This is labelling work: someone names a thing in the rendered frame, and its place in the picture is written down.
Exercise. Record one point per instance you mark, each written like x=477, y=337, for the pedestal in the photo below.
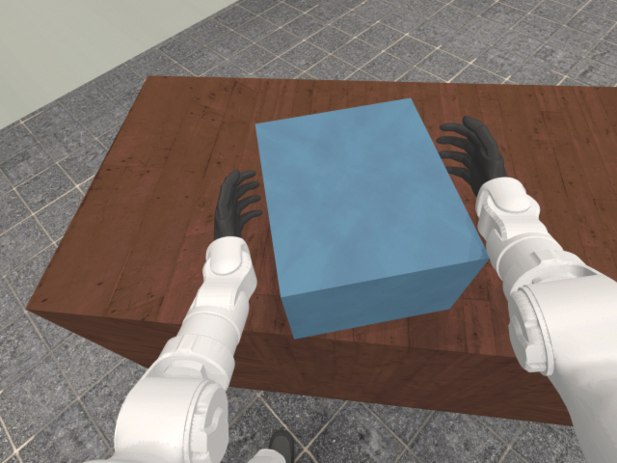
x=129, y=266

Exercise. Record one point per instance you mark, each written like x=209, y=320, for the robot right forearm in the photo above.
x=518, y=244

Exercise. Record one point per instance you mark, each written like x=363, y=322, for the robot left foot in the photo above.
x=282, y=442

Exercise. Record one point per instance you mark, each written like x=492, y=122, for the robot left upper arm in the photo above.
x=172, y=420

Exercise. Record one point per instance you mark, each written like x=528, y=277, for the robot left forearm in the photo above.
x=206, y=341

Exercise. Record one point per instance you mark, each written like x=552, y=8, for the robot right upper arm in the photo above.
x=567, y=330

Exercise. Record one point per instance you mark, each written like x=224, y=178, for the robot left hand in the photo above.
x=227, y=220

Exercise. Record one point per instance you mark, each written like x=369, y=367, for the carton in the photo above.
x=367, y=225

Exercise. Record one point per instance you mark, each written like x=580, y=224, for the robot right hand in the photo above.
x=483, y=160

